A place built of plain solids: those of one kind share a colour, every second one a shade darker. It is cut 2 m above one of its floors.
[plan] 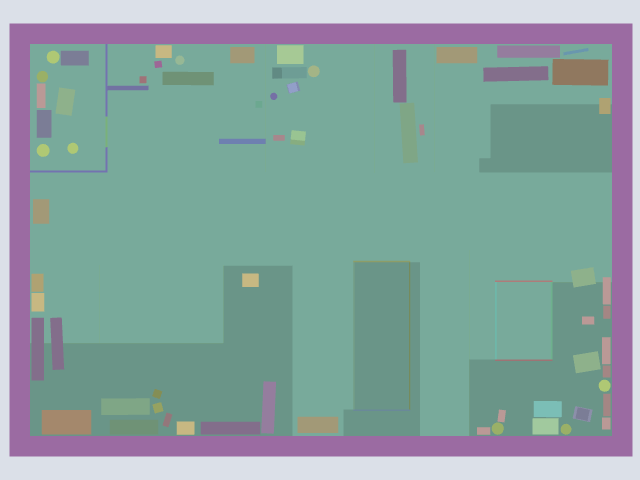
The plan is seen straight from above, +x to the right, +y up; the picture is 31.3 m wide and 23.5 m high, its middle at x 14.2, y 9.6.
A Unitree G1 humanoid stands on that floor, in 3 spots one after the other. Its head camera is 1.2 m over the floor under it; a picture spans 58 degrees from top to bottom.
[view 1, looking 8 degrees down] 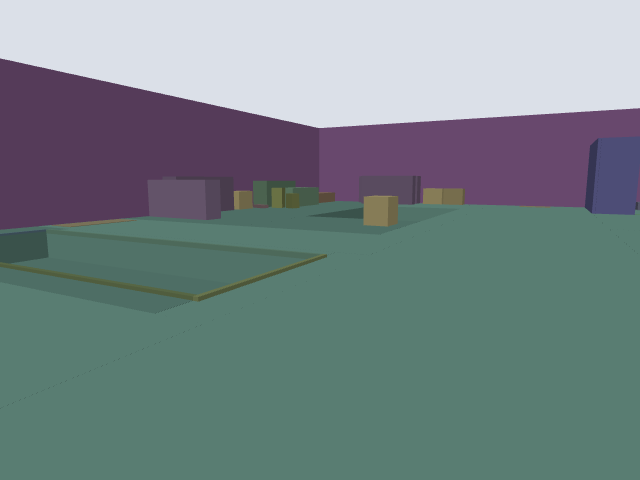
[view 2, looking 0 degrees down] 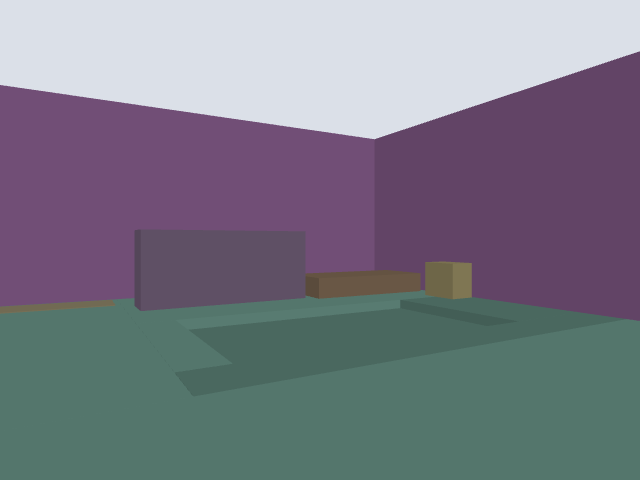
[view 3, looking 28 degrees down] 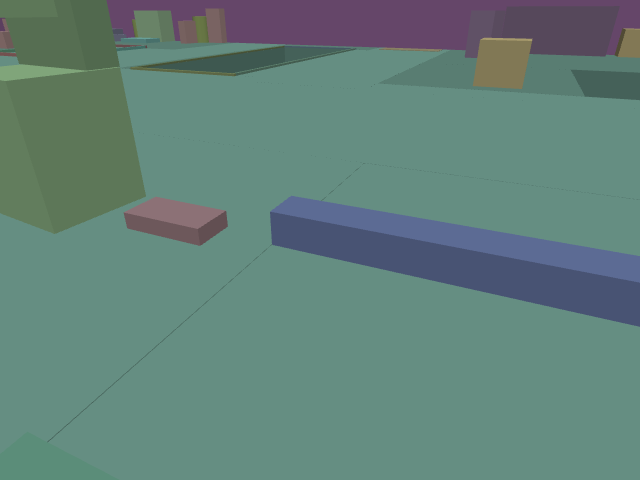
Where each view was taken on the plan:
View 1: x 21.73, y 11.60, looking -152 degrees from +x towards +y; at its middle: floor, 8.62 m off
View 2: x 21.18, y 9.54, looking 60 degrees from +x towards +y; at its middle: wall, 11.16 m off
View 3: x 10.40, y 16.45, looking -66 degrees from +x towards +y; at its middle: low_beam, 2.35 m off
